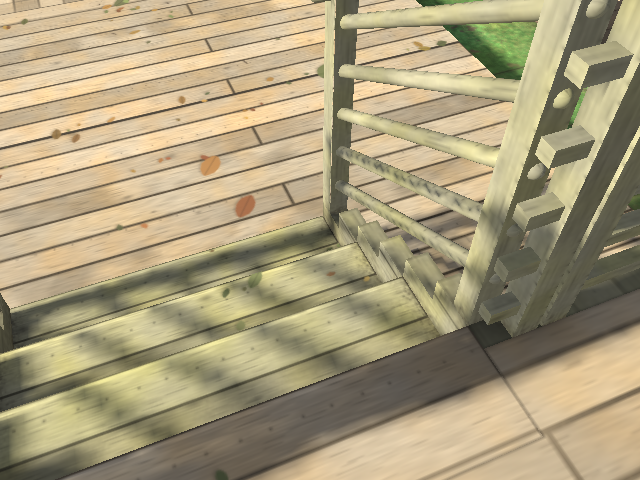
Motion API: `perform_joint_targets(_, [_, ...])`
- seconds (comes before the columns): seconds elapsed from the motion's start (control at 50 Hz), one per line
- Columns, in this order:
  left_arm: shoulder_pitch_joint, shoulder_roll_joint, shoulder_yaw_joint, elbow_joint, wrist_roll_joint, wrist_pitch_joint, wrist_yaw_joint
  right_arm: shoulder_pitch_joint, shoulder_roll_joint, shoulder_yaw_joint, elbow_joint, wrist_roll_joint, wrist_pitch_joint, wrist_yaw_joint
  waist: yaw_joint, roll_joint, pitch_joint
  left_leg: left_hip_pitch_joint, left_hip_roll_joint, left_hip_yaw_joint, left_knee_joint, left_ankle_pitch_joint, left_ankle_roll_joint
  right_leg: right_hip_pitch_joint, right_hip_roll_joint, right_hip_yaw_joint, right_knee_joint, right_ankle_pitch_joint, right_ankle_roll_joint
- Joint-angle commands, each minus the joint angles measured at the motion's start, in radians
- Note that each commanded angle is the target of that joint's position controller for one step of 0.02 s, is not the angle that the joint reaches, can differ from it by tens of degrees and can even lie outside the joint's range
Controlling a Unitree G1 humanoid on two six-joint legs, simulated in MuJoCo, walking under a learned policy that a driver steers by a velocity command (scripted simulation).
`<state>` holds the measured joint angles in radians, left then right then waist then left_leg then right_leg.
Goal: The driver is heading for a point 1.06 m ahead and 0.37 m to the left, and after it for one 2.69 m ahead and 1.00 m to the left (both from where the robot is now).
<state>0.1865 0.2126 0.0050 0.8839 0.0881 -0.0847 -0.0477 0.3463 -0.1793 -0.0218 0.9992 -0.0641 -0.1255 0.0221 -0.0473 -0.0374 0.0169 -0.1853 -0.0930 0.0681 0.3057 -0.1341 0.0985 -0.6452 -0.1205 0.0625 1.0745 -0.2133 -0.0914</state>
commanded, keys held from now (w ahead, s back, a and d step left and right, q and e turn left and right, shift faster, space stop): w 0.08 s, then w+q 0.92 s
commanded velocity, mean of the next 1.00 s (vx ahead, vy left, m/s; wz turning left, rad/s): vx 0.50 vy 0.00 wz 0.41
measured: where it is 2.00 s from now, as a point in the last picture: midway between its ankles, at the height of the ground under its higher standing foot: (203, 336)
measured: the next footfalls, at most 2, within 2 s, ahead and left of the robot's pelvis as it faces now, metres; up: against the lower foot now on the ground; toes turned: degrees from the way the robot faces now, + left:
right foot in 0.28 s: +0.31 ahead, -0.16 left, +0.00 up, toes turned +1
left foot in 0.82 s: +0.53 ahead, +0.15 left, +0.00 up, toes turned +23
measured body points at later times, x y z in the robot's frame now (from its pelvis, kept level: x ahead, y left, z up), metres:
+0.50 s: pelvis +0.27 -0.06 +0.01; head +0.28 -0.07 +0.46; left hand +0.25 +0.18 -0.14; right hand +0.40 -0.29 -0.13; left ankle +0.29 +0.10 -0.66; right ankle +0.27 -0.16 -0.74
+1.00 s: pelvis +0.51 +0.07 -0.01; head +0.51 +0.07 +0.44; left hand +0.51 +0.33 -0.14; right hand +0.58 -0.17 -0.16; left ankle +0.49 +0.14 -0.74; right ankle +0.55 -0.10 -0.65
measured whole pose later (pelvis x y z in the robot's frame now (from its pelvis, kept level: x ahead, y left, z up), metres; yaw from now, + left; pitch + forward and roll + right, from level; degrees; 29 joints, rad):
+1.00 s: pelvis +0.51 +0.07 -0.01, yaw +28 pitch +1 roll +1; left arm 0.21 0.22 0.01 0.88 0.09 -0.10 -0.01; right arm 0.43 -0.20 -0.06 1.04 -0.05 -0.12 0.03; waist -0.07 -0.02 -0.02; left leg -0.30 -0.13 -0.03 0.54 -0.25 0.11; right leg -0.54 -0.09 0.07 1.24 -0.39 -0.04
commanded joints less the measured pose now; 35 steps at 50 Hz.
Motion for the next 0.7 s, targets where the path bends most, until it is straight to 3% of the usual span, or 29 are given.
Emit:
perform_joint_targets(0.02, [0.017, 0.013, -0.009, -0.042, 0.003, 0.018, -0.007, -0.073, -0.075, 0.005, -0.078, -0.016, -0.027, 0.018, 0.047, 0.059, 0.039, -0.188, 0.253, -0.173, -0.222, 0.035, 0.177, 0.11, -0.017, -0.05, -0.229, 0.186, 0.019])
perform_joint_targets(0.08, [-0.086, 0.036, -0.005, -0.081, -0.007, 0.038, -0.01, 0.035, -0.113, 0.003, -0.046, -0.003, -0.024, 0.039, 0.011, 0.083, 0.047, -0.082, 0.278, -0.178, -0.201, 0.107, 0.19, 0.108, 0.017, -0.057, -0.368, 0.262, 0.043])
perform_joint_targets(0.12, [-0.136, 0.054, 0.002, -0.103, -0.009, 0.038, -0.001, 0.11, -0.106, 0.008, -0.021, 0.001, -0.018, 0.046, -0.008, 0.082, 0.053, 0.039, 0.303, -0.214, -0.169, 0.146, 0.196, 0.079, 0.029, -0.042, -0.455, 0.241, 0.045])
perform_joint_targets(0.2, [-0.24, 0.041, 0.003, -0.142, -0.011, 0.029, 0.025, 0.136, -0.104, -0.001, -0.012, 0.009, 0.008, 0.049, -0.027, 0.088, 0.051, 0.229, 0.343, -0.262, -0.122, 0.145, 0.168, 0.104, 0.044, -0.045, -0.588, 0.107, 0.031])
perform_joint_targets(0.24, [-0.226, 0.065, 0.018, -0.13, -0.027, 0.011, 0.028, 0.125, -0.128, -0.019, -0.01, 0.011, 0.03, 0.045, 0.0, 0.086, 0.027, 0.249, 0.336, -0.268, -0.061, 0.27, 0.148, 0.232, 0.062, -0.075, -0.661, 0.161, 0.008])
perform_joint_targets(0.26, [-0.157, 0.091, 0.033, -0.11, -0.039, -0.002, 0.032, 0.109, -0.126, -0.023, -0.016, 0.001, 0.032, 0.042, 0.034, 0.091, -0.029, 0.17, 0.291, -0.245, 0.017, 0.396, 0.112, 0.42, 0.073, -0.083, -0.62, 0.205, -0.02])
perform_joint_targets(0.28, [-0.008, 0.145, 0.051, -0.078, -0.046, -0.014, 0.036, 0.063, -0.093, -0.016, -0.042, -0.003, 0.023, 0.04, 0.105, 0.028, -0.157, 0.049, 0.202, -0.182, 0.227, 0.389, 0.049, 0.673, 0.007, -0.033, -0.563, 0.305, -0.101])
perform_joint_targets(0.3, [0.224, 0.181, 0.059, -0.048, -0.031, -0.013, 0.049, 0.138, 0.021, 0.016, -0.094, -0.001, 0.009, 0.039, 0.168, -0.231, -0.438, -0.334, 0.018, -0.122, 0.571, 0.005, -0.052, 1.194, -0.227, 0.337, -0.643, 0.269, -0.322])
perform_joint_targets(0.32, [0.346, 0.145, 0.06, 0.015, 0.002, -0.012, 0.059, 0.052, -0.046, -0.007, -0.084, 0.014, 0.006, 0.05, 0.221, -0.141, -0.324, -0.521, 0.02, -0.152, 0.797, -0.412, -0.04, 1.156, -0.328, 0.547, -0.797, 0.185, -0.294])
perform_joint_targets(0.34, [0.309, 0.147, 0.067, 0.037, -0.001, -0.027, 0.057, 0.015, -0.055, -0.022, -0.076, 0.019, -0.002, 0.044, 0.176, -0.074, -0.106, -0.58, 0.091, -0.215, 0.922, -0.35, -0.01, 0.947, -0.297, 0.423, -0.816, 0.007, -0.202])
perform_joint_targets(0.36, [0.192, 0.099, 0.059, 0.023, -0.012, -0.028, 0.061, 0.008, -0.073, -0.034, -0.051, 0.022, -0.002, 0.025, 0.126, -0.055, 0.009, -0.557, 0.152, -0.196, 0.941, -0.271, 0.001, 0.762, -0.257, 0.281, -0.855, -0.047, -0.154])
perform_joint_targets(0.38, [0.149, 0.047, 0.041, 0.009, -0.019, -0.026, 0.064, 0.03, -0.049, -0.032, -0.044, 0.011, 0.004, 0.017, 0.087, -0.048, -0.003, -0.488, 0.179, -0.193, 0.898, -0.201, 0.017, 0.689, -0.227, 0.195, -0.892, -0.007, -0.14])
perform_joint_targets(0.4, [0.112, -0.002, 0.03, -0.003, -0.013, -0.026, 0.066, 0.0, -0.018, -0.024, -0.051, 0.007, 0.01, 0.022, 0.071, -0.03, 0.028, -0.471, 0.193, -0.191, 0.882, -0.139, 0.016, 0.639, -0.208, 0.119, -0.911, 0.082, -0.128])
perform_joint_targets(0.42, [0.116, -0.017, 0.028, -0.002, -0.006, -0.026, 0.068, -0.009, 0.016, -0.019, -0.058, 0.008, 0.017, 0.031, 0.057, -0.028, 0.017, -0.444, 0.199, -0.186, 0.86, -0.101, 0.016, 0.619, -0.188, 0.054, -0.921, 0.174, -0.121])
perform_joint_targets(0.44, [0.125, -0.024, 0.029, 0.01, 0.003, -0.032, 0.07, -0.032, 0.023, -0.016, -0.067, 0.016, 0.024, 0.043, 0.051, -0.028, 0.019, -0.44, 0.199, -0.173, 0.837, -0.074, 0.012, 0.611, -0.169, -0.003, -0.931, 0.25, -0.121])
perform_joint_targets(0.5, [0.199, -0.022, 0.025, 0.073, 0.018, -0.054, 0.077, -0.153, 0.003, -0.014, -0.108, 0.031, 0.031, 0.071, 0.07, -0.019, 0.046, -0.524, 0.218, -0.143, 0.712, 0.082, -0.009, 0.626, -0.144, -0.133, -0.971, 0.374, -0.123])
perform_joint_targets(0.54, [0.24, 0.009, 0.022, 0.113, 0.008, -0.063, 0.069, -0.224, 0.01, -0.001, -0.136, 0.022, 0.039, 0.077, 0.07, -0.01, 0.08, -0.538, 0.224, -0.12, 0.545, 0.164, -0.018, 0.608, -0.152, -0.193, -0.981, 0.548, -0.132])
perform_joint_targets(0.58, [0.26, 0.019, 0.017, 0.138, 0.01, -0.068, 0.056, -0.238, -0.002, 0.001, -0.143, 0.018, 0.053, 0.066, 0.053, -0.023, 0.041, -0.456, 0.214, -0.093, 0.498, 0.179, -0.029, 0.581, -0.149, -0.254, -0.974, 0.697, -0.126])
perform_joint_targets(0.6, [0.266, 0.024, 0.015, 0.145, 0.018, -0.071, 0.048, -0.24, -0.029, -0.007, -0.143, 0.017, 0.056, 0.062, 0.041, -0.012, 0.038, -0.438, 0.203, -0.102, 0.472, 0.202, -0.037, 0.573, -0.143, -0.278, -0.963, 0.736, -0.114])
perform_joint_targets(0.66, [0.266, 0.064, 0.018, 0.164, 0.034, -0.062, 0.032, -0.28, -0.051, -0.013, -0.158, 0.02, 0.073, 0.061, 0.013, -0.022, 0.04, -0.423, 0.178, -0.1, 0.48, 0.151, -0.041, 0.611, -0.157, -0.315, -0.898, 0.733, -0.09])
perform_joint_targets(0.7, [0.274, 0.104, 0.033, 0.169, 0.023, -0.05, 0.035, -0.32, -0.046, -0.01, -0.182, 0.018, 0.083, 0.052, 0.016, -0.007, 0.064, -0.486, 0.19, -0.115, 0.429, 0.039, -0.052, 0.714, -0.199, -0.311, -0.868, 0.718, -0.1])
Keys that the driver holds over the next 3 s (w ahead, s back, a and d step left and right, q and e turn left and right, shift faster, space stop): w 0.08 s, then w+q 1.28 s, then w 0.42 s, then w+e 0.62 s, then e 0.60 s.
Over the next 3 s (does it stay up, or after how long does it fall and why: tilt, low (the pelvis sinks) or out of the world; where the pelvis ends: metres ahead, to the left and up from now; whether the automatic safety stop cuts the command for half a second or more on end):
stays up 1.23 0.56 -0.52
